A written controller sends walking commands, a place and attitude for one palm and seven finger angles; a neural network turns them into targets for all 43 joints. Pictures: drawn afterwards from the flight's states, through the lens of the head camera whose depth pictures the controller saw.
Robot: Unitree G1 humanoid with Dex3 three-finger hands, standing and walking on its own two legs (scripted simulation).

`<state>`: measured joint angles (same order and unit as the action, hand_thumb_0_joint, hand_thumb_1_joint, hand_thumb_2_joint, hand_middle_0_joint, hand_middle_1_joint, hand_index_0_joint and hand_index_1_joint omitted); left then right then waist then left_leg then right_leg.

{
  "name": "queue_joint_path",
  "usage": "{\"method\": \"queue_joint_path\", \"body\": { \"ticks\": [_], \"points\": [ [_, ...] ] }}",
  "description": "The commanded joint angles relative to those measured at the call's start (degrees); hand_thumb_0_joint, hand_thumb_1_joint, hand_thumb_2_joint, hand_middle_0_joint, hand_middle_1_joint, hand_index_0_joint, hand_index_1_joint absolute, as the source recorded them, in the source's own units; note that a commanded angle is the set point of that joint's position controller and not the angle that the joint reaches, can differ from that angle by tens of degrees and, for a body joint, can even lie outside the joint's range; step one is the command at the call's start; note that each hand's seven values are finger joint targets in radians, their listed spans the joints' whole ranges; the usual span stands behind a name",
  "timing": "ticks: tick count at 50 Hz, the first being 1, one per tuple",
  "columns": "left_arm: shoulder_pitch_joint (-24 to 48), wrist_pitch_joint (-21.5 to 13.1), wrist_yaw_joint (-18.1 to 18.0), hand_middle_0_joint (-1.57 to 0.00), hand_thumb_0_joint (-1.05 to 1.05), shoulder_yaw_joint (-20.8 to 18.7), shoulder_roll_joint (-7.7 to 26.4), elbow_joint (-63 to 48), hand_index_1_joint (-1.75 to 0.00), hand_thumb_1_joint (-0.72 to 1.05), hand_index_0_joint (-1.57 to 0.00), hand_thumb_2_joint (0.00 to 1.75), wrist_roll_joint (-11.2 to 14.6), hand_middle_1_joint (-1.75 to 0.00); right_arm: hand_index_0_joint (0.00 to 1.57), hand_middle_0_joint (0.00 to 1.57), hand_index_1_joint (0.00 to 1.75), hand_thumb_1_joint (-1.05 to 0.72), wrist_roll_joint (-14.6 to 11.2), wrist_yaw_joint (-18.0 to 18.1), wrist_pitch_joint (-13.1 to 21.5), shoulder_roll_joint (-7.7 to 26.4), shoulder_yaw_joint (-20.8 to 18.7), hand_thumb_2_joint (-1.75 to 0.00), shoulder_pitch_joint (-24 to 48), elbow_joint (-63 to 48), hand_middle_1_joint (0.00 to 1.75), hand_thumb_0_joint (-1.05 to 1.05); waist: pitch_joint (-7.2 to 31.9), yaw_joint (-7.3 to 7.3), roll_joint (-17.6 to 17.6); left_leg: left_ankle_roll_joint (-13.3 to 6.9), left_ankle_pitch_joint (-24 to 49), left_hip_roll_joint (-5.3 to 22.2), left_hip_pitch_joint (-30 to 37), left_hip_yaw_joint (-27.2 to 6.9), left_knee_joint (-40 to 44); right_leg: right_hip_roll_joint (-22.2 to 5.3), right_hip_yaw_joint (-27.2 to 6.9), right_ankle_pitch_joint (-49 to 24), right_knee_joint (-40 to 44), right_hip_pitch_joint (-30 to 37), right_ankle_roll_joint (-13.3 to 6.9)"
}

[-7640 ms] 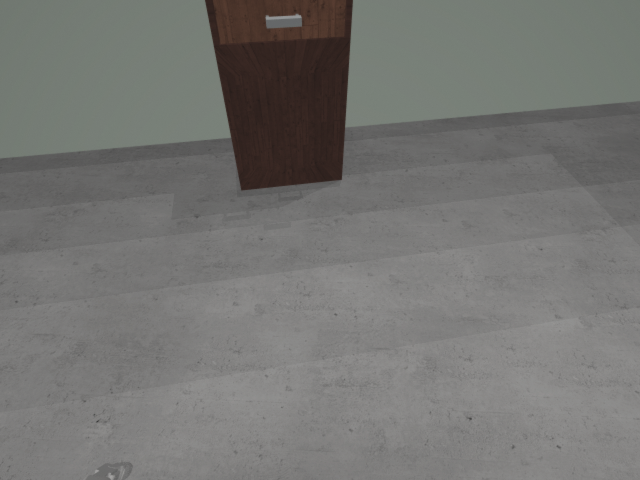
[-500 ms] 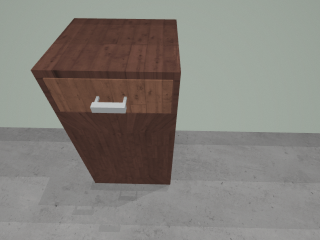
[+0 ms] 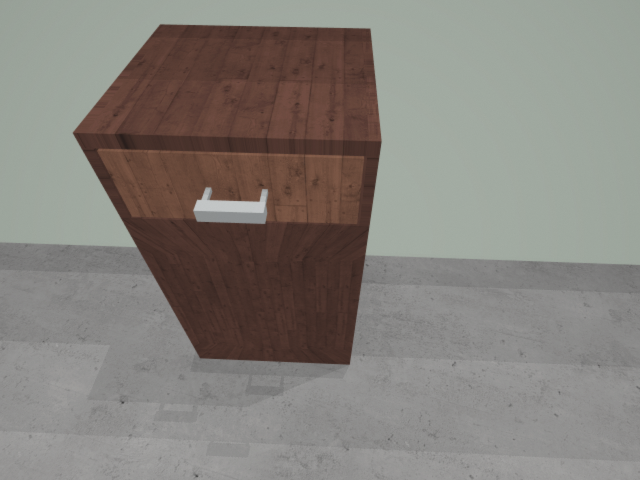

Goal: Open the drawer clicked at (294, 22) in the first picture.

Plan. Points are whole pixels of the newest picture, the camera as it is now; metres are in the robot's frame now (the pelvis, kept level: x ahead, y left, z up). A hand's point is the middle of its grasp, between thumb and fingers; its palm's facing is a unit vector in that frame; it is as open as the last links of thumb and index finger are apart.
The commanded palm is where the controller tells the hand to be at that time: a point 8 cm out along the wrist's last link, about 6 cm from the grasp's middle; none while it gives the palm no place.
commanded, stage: raise the hand with hooked fingers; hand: left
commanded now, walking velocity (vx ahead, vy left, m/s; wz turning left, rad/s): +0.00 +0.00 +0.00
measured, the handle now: (233, 202) +0.55 +0.20 +0.00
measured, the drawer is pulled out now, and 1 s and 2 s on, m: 0.00 0.00 0.00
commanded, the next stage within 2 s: move the hooked fingers above the handle in 1.80 s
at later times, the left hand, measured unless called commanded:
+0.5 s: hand (150, 441) +0.16 +0.22 -0.03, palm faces +0.09 -0.07 -0.99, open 9.6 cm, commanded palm +0.15 +0.21 +0.03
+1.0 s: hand (138, 359) +0.23 +0.24 +0.05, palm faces +0.09 -0.09 -0.99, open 12.5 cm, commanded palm +0.21 +0.24 +0.11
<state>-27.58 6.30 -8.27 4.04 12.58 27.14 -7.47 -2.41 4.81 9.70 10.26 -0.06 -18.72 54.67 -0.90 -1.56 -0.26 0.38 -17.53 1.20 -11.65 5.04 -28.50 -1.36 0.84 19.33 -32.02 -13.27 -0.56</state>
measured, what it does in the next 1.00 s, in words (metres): stands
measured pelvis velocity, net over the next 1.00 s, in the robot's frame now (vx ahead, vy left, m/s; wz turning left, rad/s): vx -0.02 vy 0.00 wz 0.02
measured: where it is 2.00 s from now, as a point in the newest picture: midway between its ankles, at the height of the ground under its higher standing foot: outside the picture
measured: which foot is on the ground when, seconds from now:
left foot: down 0.00-1.00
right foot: down 0.00-1.00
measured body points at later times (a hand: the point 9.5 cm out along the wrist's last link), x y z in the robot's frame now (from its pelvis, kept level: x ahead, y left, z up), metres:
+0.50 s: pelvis -0.04 -0.02 -0.05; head -0.01 -0.05 +0.40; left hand +0.15 +0.22 +0.02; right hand +0.23 -0.21 -0.12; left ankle -0.03 +0.12 -0.73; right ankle -0.03 -0.11 -0.73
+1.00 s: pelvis -0.02 +0.00 -0.01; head +0.00 -0.04 +0.44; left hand +0.22 +0.24 +0.10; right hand +0.17 -0.24 -0.12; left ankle -0.03 +0.12 -0.73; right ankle -0.03 -0.11 -0.73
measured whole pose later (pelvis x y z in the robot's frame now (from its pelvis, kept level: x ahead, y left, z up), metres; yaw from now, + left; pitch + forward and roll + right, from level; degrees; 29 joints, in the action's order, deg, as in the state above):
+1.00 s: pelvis -0.02 +0.00 -0.01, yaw +1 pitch +3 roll +1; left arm -8.4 3.1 -14.8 4.0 22.4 -1.0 -56.4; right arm 1.6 0.9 -4.6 15.1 -2.6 -7.6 36.5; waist 2.1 -4.1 3.6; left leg 0.1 -17.8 0.9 -20.0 3.6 -34.4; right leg -1.9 1.8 19.9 -37.3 -20.8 -0.6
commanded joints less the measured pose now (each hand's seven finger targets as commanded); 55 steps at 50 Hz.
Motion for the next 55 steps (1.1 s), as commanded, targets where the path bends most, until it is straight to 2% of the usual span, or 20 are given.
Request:
{"method": "queue_joint_path", "body": {
  "ticks": [1,2,3,4,6,7,8,11,13,15,17,19,23,28,32,33,37,42,47,55],
  "points": [
    [8.8,-2.5,-7.1,-0.21,0.00,5.5,2.9,-34.5,-0.39,0.76,-0.21,0.84,-15.6,-0.39,0.20,0.20,0.30,-0.90,1.7,0.5,9.2,10.9,-2.7,-0.90,9.2,-16.3,0.30,0.00,7.2,3.91,-0.6,-2.4,20.7,0.6,-1.4,-5.5,-2.7,1.5,2.6,-11.4,-0.2,-12.1,-1.3],
    [5.4,-2.2,-8.6,-0.21,0.00,7.1,1.6,-31.6,-0.40,0.74,-0.21,0.83,-21.9,-0.40,0.20,0.20,0.30,-0.90,3.1,-0.2,8.0,10.8,-2.9,-0.90,9.1,-18.5,0.30,0.00,7.3,3.69,-5.2,-2.3,18.1,-0.2,-4.5,-5.9,-4.8,2.0,3.1,-9.6,-1.3,-14.9,-1.4],
    [1.1,-1.6,-9.9,-0.21,0.00,7.5,0.9,-30.0,-0.42,0.71,-0.21,0.82,-27.9,-0.42,0.20,0.20,0.30,-0.90,3.5,-1.3,6.7,10.9,-3.4,-0.90,9.8,-21.6,0.30,0.00,9.1,2.04,-5.5,-2.0,17.1,-1.1,-6.3,-5.7,-6.1,2.3,2.2,-7.2,-2.2,-15.0,-1.7],
    [-2.9,-1.5,-11.5,-0.22,0.00,7.4,1.0,-28.3,-0.43,0.69,-0.22,0.81,-34.2,-0.43,0.20,0.20,0.30,-0.90,4.6,-2.3,4.6,10.7,-4.0,-0.90,11.1,-23.7,0.30,0.00,9.7,0.42,-9.2,-1.5,14.9,-1.5,-8.6,-5.2,-7.0,2.8,2.0,-4.7,-3.1,-15.6,-2.0],
    [-11.6,-2.2,-13.7,-0.22,0.00,7.2,0.1,-24.0,-0.47,0.64,-0.22,0.79,-43.5,-0.47,0.20,0.20,0.30,-0.90,6.0,-4.8,-0.5,10.8,-4.6,-0.90,14.4,-26.7,0.30,0.00,5.7,-2.60,-12.9,-0.8,10.4,-2.2,-15.2,-4.4,-8.3,3.2,-0.3,-4.2,-4.5,-17.0,-2.9],
    [-12.8,-3.2,-14.2,-0.22,0.00,6.1,1.2,-25.2,-0.48,0.62,-0.22,0.78,-46.7,-0.48,0.20,0.20,0.30,-0.90,6.3,-6.0,-3.1,10.4,-4.4,-0.90,15.9,-28.4,0.30,0.00,6.4,-4.04,-14.1,-0.8,9.1,-2.5,-17.3,-3.8,-9.3,2.9,-1.8,-6.2,-5.4,-16.1,-3.3],
    [-12.6,-4.8,-14.8,-0.22,0.00,2.7,4.2,-26.6,-0.50,0.60,-0.22,0.77,-49.4,-0.50,0.20,0.20,0.30,-0.90,5.7,-6.9,-5.0,9.7,-4.4,-0.90,16.8,-29.4,0.30,0.00,8.0,-5.76,-13.8,-0.6,10.3,-2.8,-19.2,-3.5,-10.0,2.7,-3.7,-9.8,-7.1,-14.2,-3.7],
    [-8.0,-7.9,-18.1,-0.23,0.00,-2.5,10.3,-34.6,-0.54,0.53,-0.23,0.74,-55.1,-0.54,0.20,0.20,0.30,-0.90,5.9,-8.5,-8.8,8.5,-3.4,-0.90,18.7,-33.4,0.30,0.00,14.4,-7.55,-6.1,-0.5,10.1,-3.7,-19.2,-2.4,-12.9,2.3,-5.6,-11.0,-11.2,-14.6,-3.8],
    [-1.7,-8.1,-21.1,-0.23,0.00,-5.5,13.5,-38.8,-0.57,0.48,-0.23,0.72,-58.0,-0.57,0.20,0.20,0.30,-0.90,6.3,-8.7,-10.6,8.1,-3.4,-0.90,18.8,-34.2,0.30,0.00,16.2,-6.84,-1.8,-0.4,9.5,-4.3,-17.3,-3.1,-15.6,2.8,-7.8,-7.5,-12.0,-18.9,-4.2],
    [7.7,-7.2,-23.9,-0.23,0.00,-4.7,13.1,-42.4,-0.60,0.43,-0.23,0.70,-59.7,-0.60,0.20,0.20,0.30,-0.90,6.8,-8.8,-11.7,8.0,-3.6,-0.90,18.8,-35.1,0.30,0.00,18.6,-4.41,2.6,-0.7,8.1,-4.0,-13.1,-3.8,-18.3,2.8,-9.0,-2.7,-11.7,-24.9,-4.2],
    [15.3,-6.9,-25.4,-0.24,0.00,-4.9,13.9,-45.3,-0.63,0.39,-0.24,0.68,-59.9,-0.63,0.20,0.20,0.30,-0.90,7.4,-8.2,-12.1,8.2,-3.7,-0.90,19.4,-34.8,0.30,0.00,20.1,-2.30,3.9,-1.2,6.6,-3.9,-11.3,-4.7,-20.8,2.3,-9.2,-1.4,-11.5,-27.7,-3.8],
    [21.8,-6.4,-25.0,-0.24,0.00,-4.0,13.9,-47.2,-0.66,0.34,-0.24,0.66,-57.3,-0.66,0.20,0.20,0.30,-0.90,7.7,-7.1,-11.8,8.3,-3.8,-0.90,19.5,-34.0,0.30,0.00,19.8,0.22,2.5,-2.0,4.1,-4.0,-11.1,-4.8,-21.7,1.9,-9.2,-0.2,-9.5,-27.2,-2.9],
    [21.0,-3.7,-19.7,-0.25,0.00,-1.2,12.4,-43.2,-0.72,0.25,-0.25,0.62,-52.2,-0.72,0.20,0.20,0.30,-0.90,6.7,-5.1,-11.2,7.9,-2.8,-0.90,20.7,-32.9,0.30,0.00,17.6,1.12,-0.5,-2.6,4.4,-4.0,-12.2,-4.0,-18.0,1.7,-6.2,-6.0,-6.5,-19.1,-1.8],
    [15.1,-0.9,-11.5,-0.25,0.00,-1.9,13.9,-37.1,-0.80,0.13,-0.25,0.57,-50.6,-0.80,0.20,0.20,0.30,-0.90,5.4,-3.9,-12.0,7.7,-1.3,-0.90,21.0,-31.4,0.30,0.00,14.3,-2.34,-3.8,-2.3,5.6,-3.5,-13.6,-3.0,-10.7,1.2,-4.7,-10.2,-3.3,-8.8,-1.1],
    [16.4,-3.6,-9.2,-0.26,0.00,-5.8,18.0,-37.7,-0.86,0.04,-0.26,0.53,-51.2,-0.86,0.20,0.20,0.30,-0.90,5.4,-3.8,-11.7,7.5,-1.1,-0.90,20.2,-30.3,0.30,0.00,12.8,-3.90,-3.7,-2.0,6.6,-3.3,-12.1,-2.7,-7.3,0.8,-3.9,-10.3,-1.6,-5.7,-1.0],
    [17.2,-4.3,-9.3,-0.26,0.00,-6.7,18.7,-38.8,-0.87,0.01,-0.26,0.52,-51.3,-0.87,0.20,0.20,0.30,-0.90,5.6,-3.7,-11.7,7.7,-1.3,-0.90,20.3,-30.2,0.30,0.00,13.8,-4.29,-1.7,-2.0,7.1,-3.3,-11.4,-2.6,-6.7,0.8,-4.0,-10.4,-1.2,-4.5,-1.2],
    [19.7,-7.0,-11.5,-0.27,0.00,-8.6,18.9,-41.4,-0.93,-0.08,-0.27,0.48,-50.6,-0.93,0.20,0.20,0.30,-0.90,5.6,-4.0,-11.0,7.7,-2.5,-0.90,19.4,-29.4,0.30,0.00,15.7,-4.02,0.7,-1.9,10.4,-3.3,-8.2,-2.7,-5.9,0.8,-3.3,-14.1,-1.4,-3.8,-1.5],
    [23.8,-6.3,-12.4,-0.28,0.00,-7.7,18.3,-40.6,-1.00,-0.20,-0.28,0.43,-49.8,-1.00,0.20,0.20,0.30,-0.90,4.9,-4.2,-10.8,8.5,-3.5,-0.90,19.0,-28.4,0.30,0.00,16.0,-2.96,0.0,-2.0,12.4,-3.0,-5.8,-2.7,-5.0,1.0,-1.5,-15.5,-1.0,-4.4,-1.4],
    [29.4,-3.7,-9.0,-0.29,0.00,-6.1,19.6,-41.1,-1.08,-0.31,-0.29,0.38,-49.2,-1.08,0.20,0.20,0.30,-0.90,3.9,-3.8,-11.1,8.9,-3.5,-0.90,19.6,-27.9,0.30,0.00,16.4,-3.26,0.5,-2.1,14.5,-2.8,-2.7,-2.8,-2.5,1.1,-0.6,-16.3,0.5,-1.9,-1.3],
    [37.8,-2.4,-2.4,-0.30,0.00,-6.5,22.4,-38.9,-1.20,-0.50,-0.30,0.30,-48.2,-1.20,0.20,0.20,0.30,-0.90,3.0,-3.3,-12.8,8.9,-2.1,-0.90,20.3,-27.7,0.30,0.00,12.9,-3.35,1.6,-1.8,16.2,-2.6,0.0,-2.8,1.9,1.6,0.7,-15.9,4.0,1.3,-1.3]
  ]
}}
